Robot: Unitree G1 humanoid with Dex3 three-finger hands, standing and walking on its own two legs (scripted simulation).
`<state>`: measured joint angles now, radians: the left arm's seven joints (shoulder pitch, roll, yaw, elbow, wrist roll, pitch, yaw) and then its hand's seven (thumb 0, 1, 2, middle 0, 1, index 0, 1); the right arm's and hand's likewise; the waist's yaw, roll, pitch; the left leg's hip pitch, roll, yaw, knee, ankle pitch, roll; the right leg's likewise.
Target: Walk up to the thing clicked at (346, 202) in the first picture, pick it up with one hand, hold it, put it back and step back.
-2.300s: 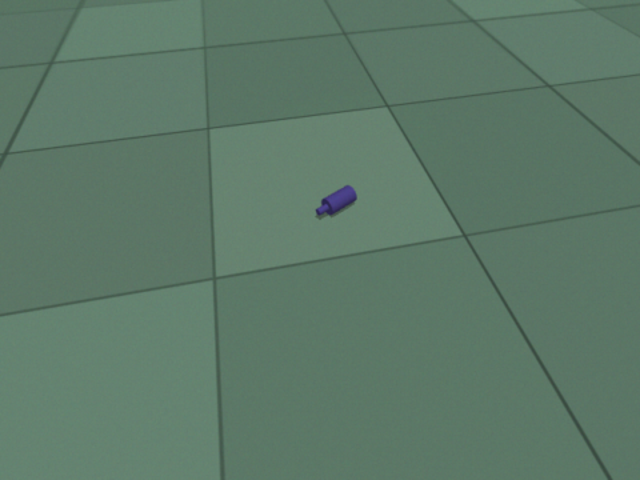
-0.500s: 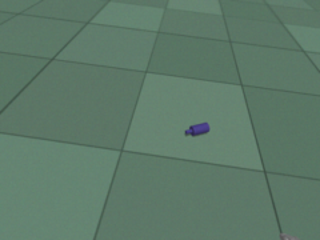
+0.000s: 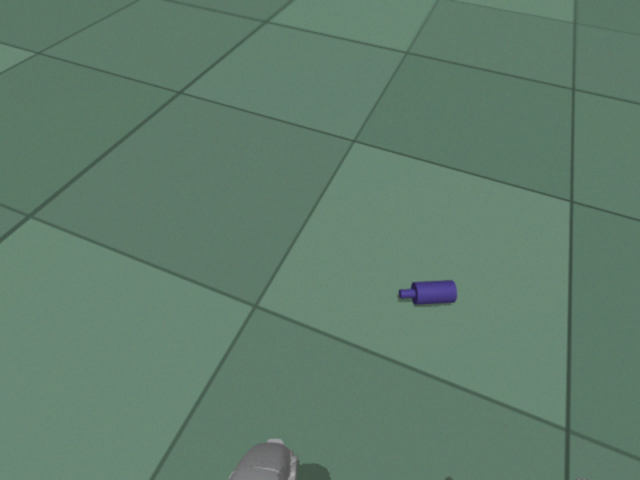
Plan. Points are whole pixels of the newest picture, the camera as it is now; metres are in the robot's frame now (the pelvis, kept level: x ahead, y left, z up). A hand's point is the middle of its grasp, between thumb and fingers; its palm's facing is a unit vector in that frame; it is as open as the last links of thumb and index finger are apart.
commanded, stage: walk up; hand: left
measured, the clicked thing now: (426, 292) +0.85 -0.30 -0.72
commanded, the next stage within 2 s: none
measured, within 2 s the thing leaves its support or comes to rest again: neither
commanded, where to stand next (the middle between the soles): +0.55 -0.61 m, yaw +11 degrees
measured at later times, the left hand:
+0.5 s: hand (261, 406) +0.24 +0.13 -0.15, palm faces +0.06 -0.91 -0.41, open 7.3 cm
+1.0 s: hand (375, 395) +0.28 -0.04 -0.18, palm faces +0.07 -0.96 -0.25, open 7.3 cm
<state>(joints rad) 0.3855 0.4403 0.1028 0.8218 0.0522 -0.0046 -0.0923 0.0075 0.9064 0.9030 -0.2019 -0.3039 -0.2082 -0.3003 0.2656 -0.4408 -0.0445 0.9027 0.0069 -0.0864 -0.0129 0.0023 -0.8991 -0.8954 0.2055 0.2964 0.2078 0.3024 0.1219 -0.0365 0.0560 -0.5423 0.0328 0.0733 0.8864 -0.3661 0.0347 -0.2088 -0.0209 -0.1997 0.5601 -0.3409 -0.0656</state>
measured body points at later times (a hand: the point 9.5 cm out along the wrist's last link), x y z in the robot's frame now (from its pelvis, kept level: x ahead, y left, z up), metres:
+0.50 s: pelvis +0.14 -0.19 -0.04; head +0.15 -0.17 +0.41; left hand +0.23 +0.18 -0.12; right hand +0.20 -0.56 -0.12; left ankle +0.14 +0.05 -0.72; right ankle +0.22 -0.35 -0.73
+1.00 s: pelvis +0.26 -0.31 -0.01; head +0.27 -0.25 +0.44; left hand +0.28 +0.01 -0.16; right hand +0.35 -0.66 -0.07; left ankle +0.30 -0.19 -0.73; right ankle +0.30 -0.48 -0.66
